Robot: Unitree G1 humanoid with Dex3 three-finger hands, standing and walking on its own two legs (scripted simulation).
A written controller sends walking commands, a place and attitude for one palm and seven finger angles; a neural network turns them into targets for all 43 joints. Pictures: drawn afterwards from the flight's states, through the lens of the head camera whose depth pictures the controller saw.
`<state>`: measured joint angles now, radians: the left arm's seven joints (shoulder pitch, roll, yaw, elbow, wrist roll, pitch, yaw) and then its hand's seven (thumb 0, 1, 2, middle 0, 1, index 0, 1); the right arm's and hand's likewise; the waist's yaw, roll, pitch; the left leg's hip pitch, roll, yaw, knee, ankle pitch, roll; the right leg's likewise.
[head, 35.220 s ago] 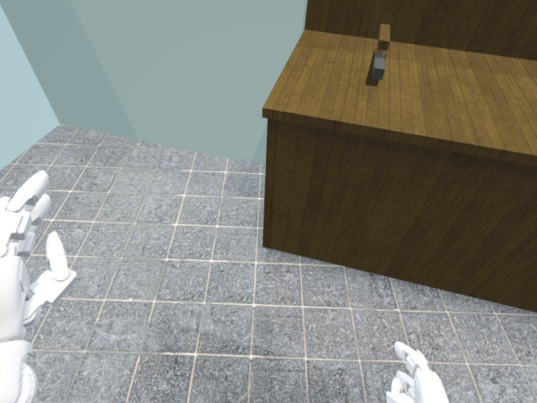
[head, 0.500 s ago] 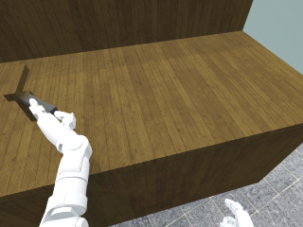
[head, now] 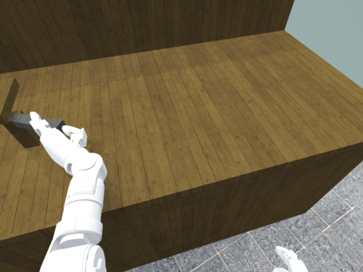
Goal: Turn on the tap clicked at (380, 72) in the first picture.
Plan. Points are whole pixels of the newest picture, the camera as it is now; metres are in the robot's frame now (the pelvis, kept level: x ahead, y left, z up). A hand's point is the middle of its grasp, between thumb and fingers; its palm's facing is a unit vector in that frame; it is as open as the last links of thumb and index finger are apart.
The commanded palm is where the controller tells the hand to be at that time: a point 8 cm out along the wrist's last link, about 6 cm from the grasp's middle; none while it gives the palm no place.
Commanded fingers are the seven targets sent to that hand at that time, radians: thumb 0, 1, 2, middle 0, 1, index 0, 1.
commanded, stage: push the lever round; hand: left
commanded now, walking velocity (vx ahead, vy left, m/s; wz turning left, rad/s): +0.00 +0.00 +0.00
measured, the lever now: (57, 127) +0.40 +0.32 +0.10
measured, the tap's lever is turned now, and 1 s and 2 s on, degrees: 61 66 62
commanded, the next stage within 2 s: lift the hand up off the lever in 0.04 s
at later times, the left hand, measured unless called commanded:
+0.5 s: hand (79, 130) +0.39 +0.26 +0.11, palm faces +0.82 -0.57 -0.05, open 8.4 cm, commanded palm +0.33 +0.29 +0.11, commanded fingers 0.00 0.90 0.90 -0.15 -0.15 -0.15 -0.15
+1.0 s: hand (75, 128) +0.39 +0.26 +0.12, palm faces +0.81 -0.58 -0.05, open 8.7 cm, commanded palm +0.32 +0.29 +0.13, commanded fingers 0.00 0.90 0.90 -0.15 -0.15 -0.15 -0.15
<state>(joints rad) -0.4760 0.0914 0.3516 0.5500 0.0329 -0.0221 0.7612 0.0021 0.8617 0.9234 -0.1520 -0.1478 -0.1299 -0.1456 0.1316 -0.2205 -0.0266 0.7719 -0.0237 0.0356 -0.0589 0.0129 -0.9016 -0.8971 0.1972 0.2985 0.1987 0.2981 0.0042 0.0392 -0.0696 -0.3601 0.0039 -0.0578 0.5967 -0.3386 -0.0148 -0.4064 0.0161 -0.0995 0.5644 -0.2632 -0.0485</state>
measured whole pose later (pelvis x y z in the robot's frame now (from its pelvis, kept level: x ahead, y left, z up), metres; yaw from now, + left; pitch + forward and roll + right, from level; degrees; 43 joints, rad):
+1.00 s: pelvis +0.01 +0.02 +0.01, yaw -1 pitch +3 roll -1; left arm -0.42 0.06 0.34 0.39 0.01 0.13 0.73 0.11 0.78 0.86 -0.15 -0.15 -0.15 -0.15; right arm 0.10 -0.20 -0.02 0.76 -0.02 0.03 -0.04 0.01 -0.90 -0.90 0.20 0.30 0.20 0.30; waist 0.03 0.04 -0.06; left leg -0.26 0.00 -0.03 0.53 -0.33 0.00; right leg -0.31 0.01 -0.07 0.50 -0.24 -0.03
